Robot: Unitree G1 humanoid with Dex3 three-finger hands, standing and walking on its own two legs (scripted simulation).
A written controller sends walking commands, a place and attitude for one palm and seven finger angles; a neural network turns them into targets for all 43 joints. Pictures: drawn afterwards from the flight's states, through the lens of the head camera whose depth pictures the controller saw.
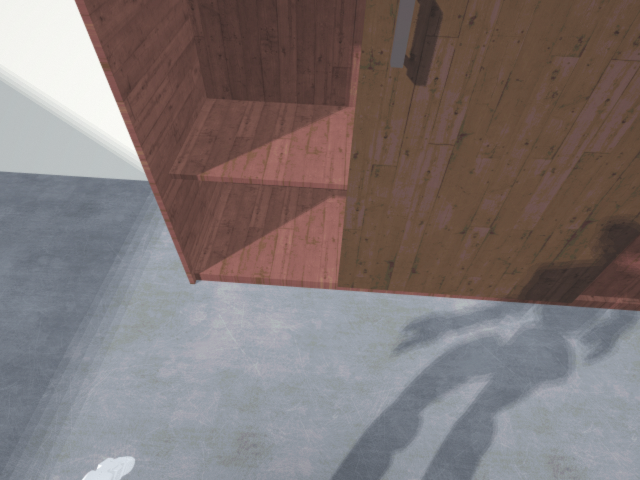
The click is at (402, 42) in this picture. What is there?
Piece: wardrobe's sliding door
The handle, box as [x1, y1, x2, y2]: [390, 0, 414, 67]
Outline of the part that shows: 414,0 400,0 390,59 391,66 402,67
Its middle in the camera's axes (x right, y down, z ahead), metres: +0.15 -0.40 +0.71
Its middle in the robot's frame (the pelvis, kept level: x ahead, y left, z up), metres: +0.83 -0.09 +0.21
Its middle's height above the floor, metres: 0.98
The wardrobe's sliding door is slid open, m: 0.54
